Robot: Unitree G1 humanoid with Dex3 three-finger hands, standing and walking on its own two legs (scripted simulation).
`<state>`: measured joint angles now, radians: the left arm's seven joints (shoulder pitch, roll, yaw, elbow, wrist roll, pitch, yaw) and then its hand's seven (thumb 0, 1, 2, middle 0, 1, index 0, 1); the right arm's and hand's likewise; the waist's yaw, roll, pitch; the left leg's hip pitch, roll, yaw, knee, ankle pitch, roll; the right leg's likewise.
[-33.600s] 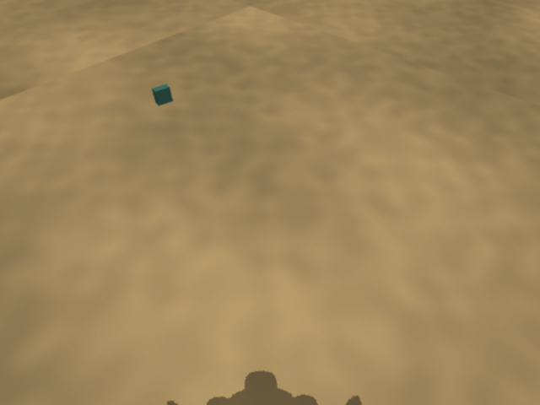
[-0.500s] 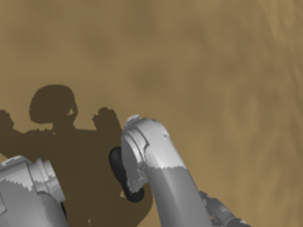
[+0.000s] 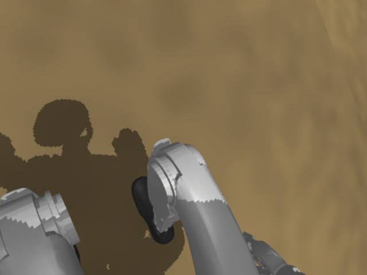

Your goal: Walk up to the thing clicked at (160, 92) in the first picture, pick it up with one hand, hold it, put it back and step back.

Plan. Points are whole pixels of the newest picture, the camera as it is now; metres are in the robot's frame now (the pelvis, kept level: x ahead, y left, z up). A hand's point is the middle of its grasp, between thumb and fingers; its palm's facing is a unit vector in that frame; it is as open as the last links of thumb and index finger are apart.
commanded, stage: open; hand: left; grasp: from above
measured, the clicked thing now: out of the picture +0.49 +0.32 -0.26
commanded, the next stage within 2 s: withdraw in 0.18 s
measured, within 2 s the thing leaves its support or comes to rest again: neither
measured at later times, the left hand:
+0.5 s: hand out of the picture +0.50 +0.33 -0.21, palm faces -0.36 -0.09 -0.93, open 12.9 cm
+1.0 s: hand out of the picture +0.47 +0.34 -0.04, palm faces -0.49 -0.13 -0.86, open 12.3 cm
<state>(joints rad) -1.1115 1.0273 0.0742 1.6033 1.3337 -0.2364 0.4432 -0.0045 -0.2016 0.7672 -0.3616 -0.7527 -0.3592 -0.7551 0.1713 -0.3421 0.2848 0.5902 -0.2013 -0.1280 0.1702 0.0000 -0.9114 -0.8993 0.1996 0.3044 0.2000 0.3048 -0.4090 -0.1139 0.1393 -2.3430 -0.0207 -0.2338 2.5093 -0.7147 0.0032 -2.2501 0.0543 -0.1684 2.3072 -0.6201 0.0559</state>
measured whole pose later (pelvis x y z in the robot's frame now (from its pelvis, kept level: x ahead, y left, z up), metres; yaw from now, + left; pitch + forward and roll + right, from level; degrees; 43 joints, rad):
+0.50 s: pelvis +0.00 +0.00 +0.00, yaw +0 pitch +31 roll -15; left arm -1.09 0.99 0.10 1.48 1.33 -0.21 0.45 0.00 -0.32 0.85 -0.27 -0.85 -0.27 -0.85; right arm 0.21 -0.33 0.25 0.59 -0.20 -0.13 0.18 0.00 -0.92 -0.90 0.20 0.30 0.20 0.30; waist -0.39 -0.10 0.10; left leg -2.35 -0.02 -0.23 2.50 -0.71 0.00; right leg -2.27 0.05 -0.16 2.31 -0.62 0.05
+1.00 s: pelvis -0.01 -0.01 +0.07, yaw +7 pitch +35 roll -8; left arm -1.07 0.80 -0.03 1.23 1.13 -0.14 0.00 0.00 -0.21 0.76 -0.38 -0.70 -0.36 -0.71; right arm 0.20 -0.34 0.12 0.58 -0.08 0.06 0.08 0.00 -0.91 -0.90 0.20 0.30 0.20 0.30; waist -0.26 0.02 -0.07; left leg -2.18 -0.02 -0.13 2.22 -0.66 0.00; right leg -2.12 0.02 -0.08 2.11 -0.60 0.03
